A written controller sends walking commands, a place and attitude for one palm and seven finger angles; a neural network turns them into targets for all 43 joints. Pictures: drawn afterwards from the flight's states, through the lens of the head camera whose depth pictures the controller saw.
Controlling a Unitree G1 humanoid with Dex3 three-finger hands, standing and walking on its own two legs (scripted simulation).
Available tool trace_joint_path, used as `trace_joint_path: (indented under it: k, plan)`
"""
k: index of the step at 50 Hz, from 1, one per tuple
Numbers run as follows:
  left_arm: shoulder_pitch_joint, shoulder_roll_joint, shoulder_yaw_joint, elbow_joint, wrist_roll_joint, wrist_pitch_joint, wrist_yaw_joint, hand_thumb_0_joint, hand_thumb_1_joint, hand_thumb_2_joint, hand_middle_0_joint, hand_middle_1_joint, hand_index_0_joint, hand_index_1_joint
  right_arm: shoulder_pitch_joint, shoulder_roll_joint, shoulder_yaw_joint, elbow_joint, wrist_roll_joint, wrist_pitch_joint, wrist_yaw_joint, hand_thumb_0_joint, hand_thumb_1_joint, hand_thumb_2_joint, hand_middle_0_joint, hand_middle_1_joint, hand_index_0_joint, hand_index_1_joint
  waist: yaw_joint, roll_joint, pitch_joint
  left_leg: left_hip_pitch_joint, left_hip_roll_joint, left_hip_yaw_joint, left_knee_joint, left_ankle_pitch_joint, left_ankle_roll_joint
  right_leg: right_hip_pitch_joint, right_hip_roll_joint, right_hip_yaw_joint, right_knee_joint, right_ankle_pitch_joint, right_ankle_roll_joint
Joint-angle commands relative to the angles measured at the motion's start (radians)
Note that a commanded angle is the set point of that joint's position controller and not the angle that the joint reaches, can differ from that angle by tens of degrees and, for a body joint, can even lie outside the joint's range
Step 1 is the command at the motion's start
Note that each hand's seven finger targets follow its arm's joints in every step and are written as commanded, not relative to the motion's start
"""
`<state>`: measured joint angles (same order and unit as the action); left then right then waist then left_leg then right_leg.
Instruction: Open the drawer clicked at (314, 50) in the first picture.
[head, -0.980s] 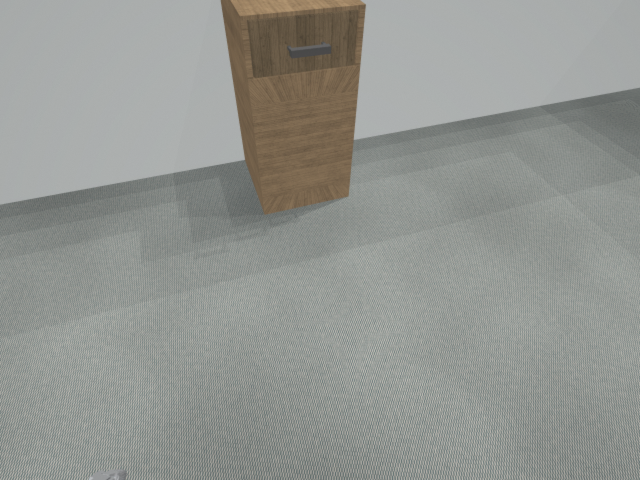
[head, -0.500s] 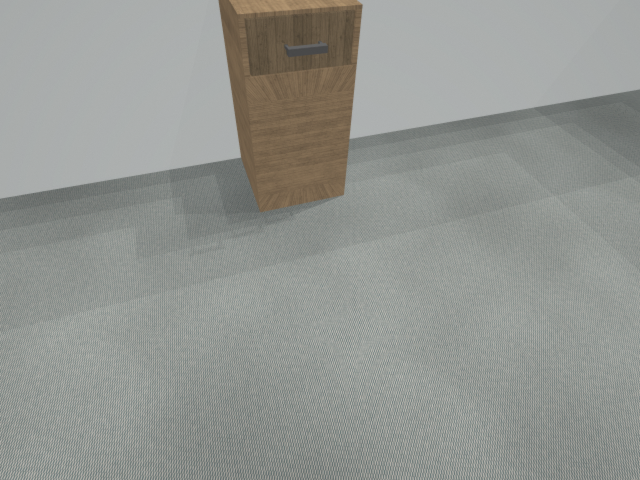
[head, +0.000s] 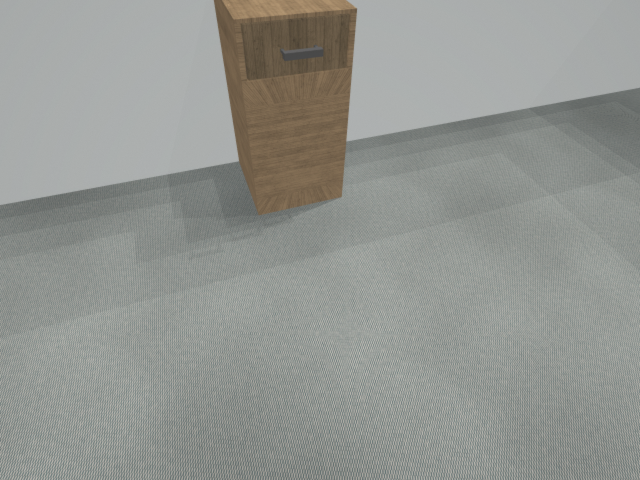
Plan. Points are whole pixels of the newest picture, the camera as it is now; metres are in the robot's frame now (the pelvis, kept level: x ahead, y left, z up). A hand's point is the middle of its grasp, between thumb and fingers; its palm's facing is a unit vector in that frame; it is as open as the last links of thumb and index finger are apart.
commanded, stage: look at it before walking up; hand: left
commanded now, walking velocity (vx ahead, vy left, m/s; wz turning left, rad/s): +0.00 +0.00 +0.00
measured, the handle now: (301, 51) +1.41 +0.15 -0.04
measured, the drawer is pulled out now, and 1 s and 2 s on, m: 0.00 0.00 0.00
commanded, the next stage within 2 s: walk to a spot facing it in 0.46 s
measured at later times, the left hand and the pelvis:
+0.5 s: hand out of the picture +0.07 +0.24 -0.16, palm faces -0.03 -0.94 -0.33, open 7.4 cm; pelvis +0.00 +0.00 +0.00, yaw +0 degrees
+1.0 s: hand out of the picture +0.10 +0.15 -0.18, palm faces -0.11 -0.97 -0.21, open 7.4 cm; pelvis +0.07 -0.04 -0.02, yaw -11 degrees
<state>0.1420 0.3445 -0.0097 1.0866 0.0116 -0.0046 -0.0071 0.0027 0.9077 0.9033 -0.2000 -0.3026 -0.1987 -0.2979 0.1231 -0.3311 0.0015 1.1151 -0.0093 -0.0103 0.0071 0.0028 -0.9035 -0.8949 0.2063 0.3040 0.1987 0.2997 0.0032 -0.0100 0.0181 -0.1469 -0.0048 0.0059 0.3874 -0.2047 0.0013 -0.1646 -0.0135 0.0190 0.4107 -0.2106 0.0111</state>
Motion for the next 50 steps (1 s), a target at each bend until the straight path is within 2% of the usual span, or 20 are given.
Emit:
trace_joint_path:
  k: [1,6,28,30,31,33,35,36,37,38,39,40,42,43,44,45,46,47,48,50]
  plan:
    - [-0.046,0.202,0.041,-0.068,0.001,-0.019,0.018,0.000,0.900,0.900,-0.200,-0.300,-0.200,-0.300,-0.053,-0.216,-0.041,-0.072,0.001,-0.024,-0.017,0.000,-0.900,-0.900,0.200,0.300,0.200,0.300,-0.002,0.011,-0.026,-0.004,0.121,-0.111,-0.076,0.075,0.033,-0.014,-0.099,0.096,-0.081,0.059,-0.040]
    - [-0.043,0.204,0.042,-0.066,0.001,-0.023,0.019,0.000,0.900,0.900,-0.200,-0.300,-0.200,-0.300,-0.053,-0.214,-0.041,-0.072,0.002,-0.025,-0.018,0.000,-0.900,-0.900,0.200,0.300,0.200,0.300,-0.003,-0.003,-0.049,0.017,0.122,-0.105,-0.065,0.116,0.031,0.001,-0.104,0.098,-0.081,0.108,-0.042]
    - [-0.039,0.205,0.041,-0.058,0.000,-0.022,0.018,0.000,0.900,0.900,-0.200,-0.300,-0.200,-0.300,-0.057,-0.217,-0.037,-0.063,0.002,-0.023,-0.019,0.000,-0.900,-0.900,0.200,0.300,0.200,0.300,-0.002,0.012,-0.038,0.026,0.123,-0.100,-0.079,0.109,0.026,0.005,-0.104,0.103,-0.099,0.111,-0.041]
    - [0.018,0.104,0.024,-0.036,0.000,-0.002,0.018,0.000,0.900,0.900,-0.200,-0.300,-0.200,-0.300,-0.001,-0.111,-0.015,-0.043,-0.006,-0.008,-0.016,0.000,-0.900,-0.900,0.200,0.300,0.200,0.300,-0.002,-0.001,-0.036,0.028,0.119,-0.062,-0.050,-0.006,0.007,-0.020,-0.092,0.113,-0.093,-0.018,-0.033]
    - [0.044,0.088,0.023,-0.039,0.004,0.010,0.016,0.000,0.900,0.900,-0.200,-0.300,-0.200,-0.300,0.029,-0.092,-0.015,-0.041,-0.009,0.000,-0.015,0.000,-0.900,-0.900,0.200,0.300,0.200,0.300,-0.002,-0.009,-0.017,0.015,0.117,-0.049,-0.037,-0.113,0.006,-0.052,-0.082,0.131,-0.092,-0.130,-0.037]
    - [0.058,0.097,0.036,-0.064,0.009,0.024,0.003,0.000,0.900,0.900,-0.200,-0.300,-0.200,-0.300,0.052,-0.106,-0.028,-0.058,-0.014,0.009,-0.014,0.000,-0.900,-0.900,0.200,0.300,0.200,0.300,-0.003,-0.008,0.069,-0.059,0.119,-0.052,-0.044,-0.324,0.014,-0.135,-0.056,0.163,-0.085,-0.321,-0.051]
    - [0.084,0.092,0.051,-0.096,0.013,0.028,-0.007,0.000,0.900,0.900,-0.200,-0.300,-0.200,-0.300,0.067,-0.124,-0.043,-0.087,-0.017,0.008,-0.016,0.000,-0.900,-0.900,0.200,0.300,0.200,0.300,-0.002,0.013,0.119,-0.080,0.139,-0.071,-0.042,-0.422,0.032,-0.220,-0.028,0.172,-0.040,-0.386,-0.064]
    - [0.091,0.085,0.055,-0.113,0.013,0.025,-0.011,0.000,0.900,0.900,-0.200,-0.300,-0.200,-0.300,0.089,-0.133,-0.052,-0.095,-0.015,0.004,-0.017,0.000,-0.900,-0.900,0.200,0.300,0.200,0.300,-0.009,0.043,0.114,-0.048,0.168,-0.099,-0.051,-0.452,0.051,-0.263,-0.005,0.160,0.019,-0.385,-0.067]
    - [0.094,0.063,0.059,-0.130,0.012,0.020,-0.016,0.000,0.900,0.900,-0.200,-0.300,-0.200,-0.300,0.115,-0.145,-0.061,-0.099,-0.015,-0.002,-0.019,0.000,-0.900,-0.900,0.200,0.300,0.200,0.300,-0.021,0.098,0.112,-0.008,0.217,-0.154,-0.092,-0.486,0.080,-0.322,0.029,0.116,0.113,-0.353,-0.060]
    - [0.090,0.032,0.062,-0.145,0.010,0.014,-0.022,0.000,0.900,0.900,-0.200,-0.300,-0.200,-0.300,0.143,-0.168,-0.073,-0.100,-0.013,-0.010,-0.022,0.000,-0.900,-0.900,0.200,0.300,0.200,0.300,-0.033,0.166,0.094,0.033,0.304,-0.239,-0.157,-0.499,0.123,-0.360,0.066,0.026,0.274,-0.257,-0.044]
    - [0.059,0.009,0.066,-0.169,0.009,0.009,-0.026,0.000,0.900,0.900,-0.200,-0.300,-0.200,-0.300,0.158,-0.176,-0.084,-0.102,-0.010,-0.020,-0.024,0.000,-0.900,-0.900,0.200,0.300,0.200,0.300,-0.040,0.197,0.076,0.064,0.384,-0.271,-0.196,-0.425,0.169,-0.399,0.029,-0.027,0.404,-0.251,-0.028]
    - [0.035,0.005,0.071,-0.187,0.011,0.006,-0.030,0.000,0.900,0.900,-0.200,-0.300,-0.200,-0.300,0.157,-0.161,-0.086,-0.110,-0.011,-0.028,-0.024,0.000,-0.900,-0.900,0.200,0.300,0.200,0.300,-0.043,0.181,0.080,0.064,0.407,-0.254,-0.197,-0.349,0.187,-0.418,-0.018,-0.017,0.442,-0.284,-0.023]
    - [0.038,-0.021,0.076,-0.197,0.012,-0.003,-0.038,0.000,0.900,0.900,-0.200,-0.300,-0.200,-0.300,0.140,-0.132,-0.082,-0.114,-0.016,-0.035,-0.025,0.000,-0.900,-0.900,0.200,0.300,0.200,0.300,-0.024,0.144,0.089,0.039,0.389,-0.140,-0.132,-0.166,0.162,-0.358,-0.052,-0.042,0.376,-0.289,-0.021]
    - [0.091,-0.039,0.078,-0.183,0.011,-0.007,-0.041,0.000,0.900,0.900,-0.200,-0.300,-0.200,-0.300,0.118,-0.120,-0.080,-0.116,-0.017,-0.037,-0.026,0.000,-0.900,-0.900,0.200,0.300,0.200,0.300,0.006,0.141,0.073,-0.006,0.360,-0.065,-0.060,-0.081,0.132,-0.252,-0.047,-0.065,0.293,-0.250,-0.022]
    - [0.194,-0.047,0.081,-0.146,0.014,-0.012,-0.041,0.000,0.900,0.900,-0.200,-0.300,-0.200,-0.300,0.094,-0.110,-0.078,-0.119,-0.017,-0.036,-0.026,0.000,-0.900,-0.900,0.200,0.300,0.200,0.300,0.053,0.108,0.041,-0.077,0.307,0.026,0.082,-0.064,0.090,-0.086,-0.016,-0.109,0.183,-0.152,-0.027]
    - [0.355,-0.001,0.093,-0.094,0.017,-0.024,-0.034,0.000,0.900,0.900,-0.200,-0.300,-0.200,-0.300,0.079,-0.076,-0.072,-0.132,-0.010,-0.035,-0.020,0.000,-0.900,-0.900,0.200,0.300,0.200,0.300,0.120,-0.068,-0.016,-0.212,0.211,0.131,0.370,-0.080,0.034,0.132,-0.028,-0.036,0.032,-0.106,-0.050]
    - [0.475,0.136,0.121,-0.062,0.021,-0.042,-0.009,0.000,0.900,0.900,-0.200,-0.300,-0.200,-0.300,0.051,0.015,-0.051,-0.189,0.000,-0.038,-0.008,0.000,-0.900,-0.900,0.200,0.300,0.200,0.300,0.146,-0.443,-0.019,-0.569,0.057,0.207,0.725,-0.374,-0.035,0.287,-0.326,0.488,-0.155,-0.125,-0.168]
    - [0.509,0.121,0.113,-0.065,-0.001,-0.041,0.011,0.000,0.900,0.900,-0.200,-0.300,-0.200,-0.300,-0.035,-0.024,-0.054,-0.231,-0.006,-0.046,-0.009,0.000,-0.900,-0.900,0.200,0.300,0.200,0.300,0.158,-0.255,-0.005,-0.626,0.089,0.047,0.802,-0.371,-0.018,0.247,-0.383,0.625,-0.210,-0.115,-0.249]
    - [0.438,0.098,0.107,-0.077,0.004,-0.041,0.013,0.000,0.900,0.900,-0.200,-0.300,-0.200,-0.300,-0.073,-0.002,-0.060,-0.226,-0.004,-0.049,-0.006,0.000,-0.900,-0.900,0.200,0.300,0.200,0.300,0.125,-0.126,0.053,-0.638,0.120,0.014,0.845,-0.275,-0.017,0.159,-0.353,0.593,-0.219,-0.203,-0.268]
    - [0.330,0.026,0.088,-0.104,0.011,-0.049,0.014,0.000,0.900,0.900,-0.200,-0.300,-0.200,-0.300,-0.034,0.009,-0.066,-0.205,-0.017,-0.043,-0.001,0.000,-0.900,-0.900,0.200,0.300,0.200,0.300,0.059,-0.060,0.103,-0.590,0.153,0.001,0.812,-0.151,-0.032,0.035,-0.303,0.463,-0.220,-0.167,-0.241]
